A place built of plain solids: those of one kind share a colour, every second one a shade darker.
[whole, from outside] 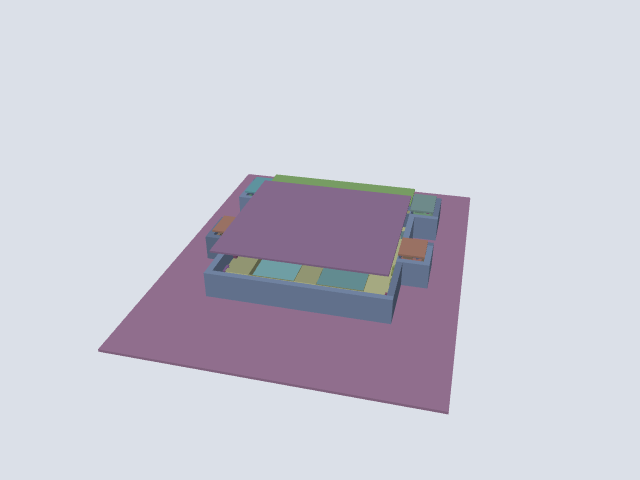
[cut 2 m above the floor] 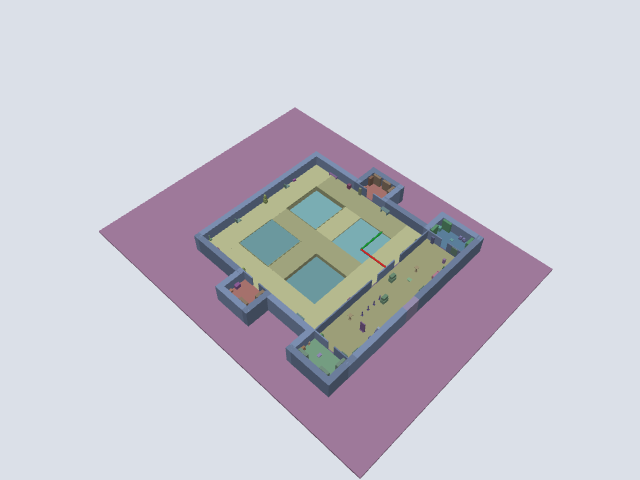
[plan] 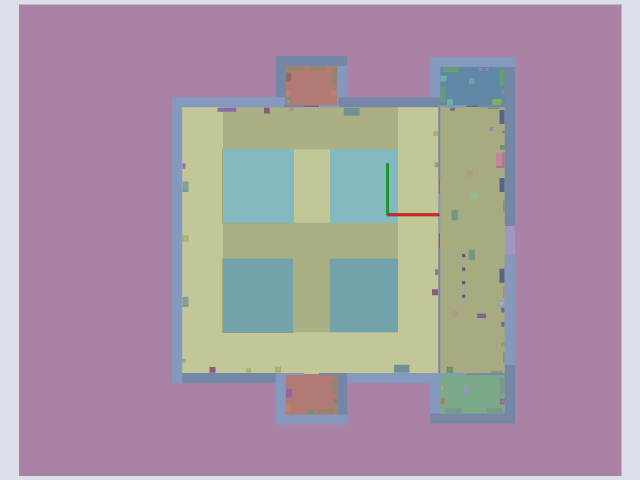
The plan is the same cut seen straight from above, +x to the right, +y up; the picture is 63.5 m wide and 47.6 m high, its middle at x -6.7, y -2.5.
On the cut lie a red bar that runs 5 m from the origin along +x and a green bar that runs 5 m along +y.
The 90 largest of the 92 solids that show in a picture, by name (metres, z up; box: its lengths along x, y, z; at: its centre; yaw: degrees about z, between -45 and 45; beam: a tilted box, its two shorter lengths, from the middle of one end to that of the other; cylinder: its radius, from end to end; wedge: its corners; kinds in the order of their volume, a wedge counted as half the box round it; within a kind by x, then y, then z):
{
 "ground_under_all_1": {"box": [59.75, 46.76, 0.4], "at": [-6.67, -2.52, -1.68]},
 "wall_1": {"box": [1.0, 28.35, 4.23], "at": [-20.87, -2.52, 0.59]},
 "wall_2": {"box": [11.19, 1.0, 4.23], "at": [-15.78, -16.2, 0.59]},
 "wall_3": {"box": [11.19, 1.0, 4.23], "at": [-15.78, 11.16, 0.59]},
 "wall_4": {"box": [1.0, 5.1, 4.23], "at": [-10.6, -18.25, 0.59]},
 "wall_5": {"box": [1.0, 5.1, 4.23], "at": [-10.6, 13.21, 0.59]},
 "wall_6": {"box": [2.0, 0.2, 4.23], "at": [-9.3, 10.76, 0.59]},
 "wall_7": {"box": [1.9, 0.2, 4.23], "at": [-9.24, -15.79, 0.59]},
 "wall_8": {"box": [7.1, 1.0, 4.23], "at": [-7.54, -20.3, 0.59]},
 "wall_9": {"box": [7.1, 1.0, 4.23], "at": [-7.54, 15.26, 0.59]},
 "wall_10": {"box": [1.91, 0.2, 4.23], "at": [-5.84, 10.76, 0.59]},
 "wall_11": {"box": [2.0, 0.2, 4.23], "at": [-5.79, -15.79, 0.59]},
 "wall_12": {"box": [2.0, 0.2, 4.23], "at": [-5.79, 10.76, 0.59]},
 "wall_13": {"box": [1.0, 5.1, 4.23], "at": [-4.49, -18.25, 0.59]},
 "wall_14": {"box": [1.0, 5.1, 4.23], "at": [-4.49, 13.21, 0.59]},
 "wall_15": {"box": [10.13, 1.0, 4.23], "at": [0.17, -16.2, 0.59]},
 "wall_16": {"box": [10.13, 1.0, 4.23], "at": [0.17, 11.16, 0.59]},
 "wall_17": {"box": [1.0, 5.0, 4.23], "at": [4.73, -18.2, 0.59]},
 "wall_18": {"box": [1.0, 5.0, 4.23], "at": [4.73, 13.15, 0.59]},
 "wall_19": {"box": [0.2, 12.58, 4.23], "at": [5.13, -9.61, 0.59]},
 "wall_20": {"box": [0.2, 3.92, 4.23], "at": [5.13, 0.14, 0.59]},
 "wall_21": {"box": [0.2, 7.25, 4.23], "at": [5.13, 7.23, 0.59]},
 "wall_22": {"box": [2.8, 0.2, 4.23], "at": [6.43, -15.79, 0.59]},
 "wall_23": {"box": [2.8, 0.2, 4.23], "at": [6.43, 10.76, 0.59]},
 "wall_24": {"box": [8.4, 1.0, 4.23], "at": [8.43, -20.2, 0.59]},
 "wall_25": {"box": [8.4, 1.0, 4.23], "at": [8.43, 15.16, 0.59]},
 "wall_26": {"box": [2.8, 0.2, 4.23], "at": [10.43, -15.79, 0.59]},
 "wall_27": {"box": [2.8, 0.2, 4.23], "at": [10.43, 10.76, 0.59]},
 "wall_28": {"box": [1.0, 5.8, 4.23], "at": [12.13, -17.8, 0.59]},
 "wall_29": {"box": [1.0, 12.78, 4.23], "at": [12.13, -10.31, 0.59]},
 "wall_30": {"box": [1.0, 12.78, 4.23], "at": [12.13, 5.27, 0.59]},
 "wall_31": {"box": [1.0, 5.8, 4.23], "at": [12.13, 12.76, 0.59]},
 "floor_gang_1": {"box": [4.15, 26.55, 1.53], "at": [-18.39, -2.52, -0.77]},
 "floor_gang_2": {"box": [17.35, 4.15, 1.53], "at": [-7.64, -13.72, -0.77]},
 "floor_gang_3": {"box": [17.35, 3.55, 1.53], "at": [-7.64, -2.57, -0.77]},
 "floor_gang_4": {"box": [17.35, 4.25, 1.53], "at": [-7.64, 8.63, -0.77]},
 "floor_gang_5": {"box": [3.65, 7.3, 1.53], "at": [-7.54, -8.0, -0.77]},
 "floor_gang_6": {"box": [3.65, 7.3, 1.53], "at": [-7.54, 2.85, -0.77]},
 "floor_gang_7": {"box": [4.1, 26.55, 1.53], "at": [3.08, -2.52, -0.77]},
 "floor_foyer_1": {"box": [6.6, 26.55, 1.53], "at": [8.43, -2.52, -0.77]},
 "step_tier_1": {"box": [6.95, 7.3, 1.53], "at": [-12.85, -8.0, -0.77]},
 "step_tier_2": {"box": [6.95, 7.3, 0.6], "at": [-12.85, 2.85, -1.23]},
 "step_tier_3": {"box": [6.75, 7.3, 0.72], "at": [-2.35, -8.0, -1.17]},
 "step_tier_4": {"box": [6.75, 7.3, 1.34], "at": [-2.35, 2.85, -0.86]},
 "ceil_hall_1": {"box": [25.6, 26.55, 0.3], "at": [-7.67, -2.52, 6.05]},
 "floor_side_1": {"box": [5.3, 4.1, 1.53], "at": [-7.54, -17.84, -0.77]},
 "floor_side_2": {"box": [5.3, 4.1, 1.53], "at": [-7.54, 12.8, -0.77]},
 "ceil_foyer_1": {"box": [6.6, 26.55, 0.3], "at": [8.43, -2.52, 4.35]},
 "floor_cloaks_1": {"box": [6.6, 4.0, 1.53], "at": [8.43, 12.76, -0.77]},
 "floor_store_1": {"box": [6.6, 4.0, 1.53], "at": [8.43, -17.8, -0.77]},
 "ceil_side_1": {"box": [5.3, 4.1, 0.3], "at": [-7.54, -17.84, 3.4]},
 "ceil_side_2": {"box": [5.3, 4.1, 0.3], "at": [-7.54, 12.8, 3.4]},
 "door_leaf_1": {"box": [0.97, 2.8, 4.8], "at": [12.14, -2.52, 0.87]},
 "shelves_side_1": {"box": [1.6, 0.5, 2.0], "at": [-9.04, 14.47, 1.0]},
 "shelves_side_2": {"box": [1.6, 0.5, 2.0], "at": [-6.89, 14.47, 1.0]},
 "shelves_side_3": {"box": [1.6, 0.5, 2.0], "at": [-6.04, -19.52, 1.0]},
 "shelves_side_4": {"box": [0.5, 1.6, 2.0], "at": [-5.28, -16.95, 1.0]},
 "shelves_side_5": {"box": [0.5, 1.6, 2.0], "at": [-5.28, 13.71, 1.0]},
 "ceil_cloaks_1": {"box": [6.6, 4.0, 0.3], "at": [8.43, 12.76, 3.4]},
 "ceil_store_1": {"box": [6.6, 4.0, 0.3], "at": [8.43, -17.8, 3.4]},
 "shelves_cloaks_1": {"box": [0.5, 1.6, 2.0], "at": [5.51, 11.9, 1.0]},
 "shelves_cloaks_2": {"box": [1.6, 0.5, 2.0], "at": [6.28, 14.38, 1.0]},
 "shelves_cloaks_3": {"box": [0.5, 1.6, 2.0], "at": [11.35, 13.61, 1.0]},
 "shelves_store_1": {"box": [1.6, 0.5, 2.0], "at": [6.48, -19.41, 1.0]},
 "shelves_store_2": {"box": [1.6, 0.5, 2.0], "at": [10.58, -19.41, 1.0]},
 "shelves_store_3": {"box": [0.5, 1.6, 2.0], "at": [11.35, -16.95, 1.0]},
 "bench_foyer_1": {"box": [0.5, 1.4, 0.46], "at": [11.35, -6.04, 0.22]},
 "bench_foyer_2": {"box": [0.5, 1.4, 0.46], "at": [11.35, 2.96, 0.22]},
 "bench_foyer_3": {"box": [0.5, 1.4, 0.46], "at": [11.35, 9.71, 0.22]},
 "lockers_side_1": {"box": [0.48, 0.9, 1.8], "at": [-9.82, 13.65, 0.9]},
 "cart_foyer_1": {"box": [0.58, 0.98, 0.58], "at": [6.65, -0.04, 1.21]},
 "cart_foyer_2": {"box": [0.58, 0.98, 0.58], "at": [8.36, -3.96, 1.21]},
 "sofa_foyer_1": {"box": [0.86, 1.56, 0.33], "at": [11.17, 5.43, 0.27]},
 "sofa_foyer_2": {"box": [0.22, 1.56, 0.37], "at": [11.49, 5.43, 0.61]},
 "kerb_1": {"box": [0.07, 7.44, 0.1], "at": [-16.36, -8.02, 0.04]},
 "kerb_2": {"box": [0.08, 7.44, 0.1], "at": [-16.36, 2.88, 0.04]},
 "kerb_3": {"box": [6.95, 0.09, 0.12], "at": [-12.85, -11.69, 0.06]},
 "kerb_4": {"box": [6.95, 0.09, 0.12], "at": [-12.85, 6.55, 0.05]},
 "kerb_5": {"box": [0.09, 7.44, 0.14], "at": [-9.32, -8.02, 0.07]},
 "kerb_6": {"box": [0.09, 7.44, 0.12], "at": [-9.32, 2.88, 0.05]},
 "hamper_side_1": {"box": [0.6, 0.9, 0.72], "at": [-9.77, -17.7, 0.36]},
 "poster_case_foyer_1": {"box": [1.1, 0.14, 1.6], "at": [10.53, 10.55, 1.3]},
 "standee_foyer_1": {"box": [0.86, 0.14, 1.87], "at": [9.33, -10.03, 0.97]},
 "case_side_1": {"box": [0.5, 0.8, 0.41], "at": [-9.81, -19.14, 0.29]},
 "trestle_1": {"box": [1.58, 0.8, 0.04], "at": [-3.55, 10.22, 0.73]},
 "trestle_2": {"box": [1.53, 0.8, 0.04], "at": [1.4, -15.26, 0.73]},
 "trolley_1": {"box": [0.6, 1.0, 0.06], "at": [-20.04, -8.62, 0.2]},
 "trolley_2": {"box": [0.6, 1.0, 0.06], "at": [-20.04, 2.79, 0.2]},
 "form_1": {"box": [1.85, 0.4, 0.05], "at": [-15.94, 10.42, 0.43]},
 "trolley_cloaks_1": {"box": [1.0, 0.6, 0.06], "at": [10.88, 11.19, 0.2]}
}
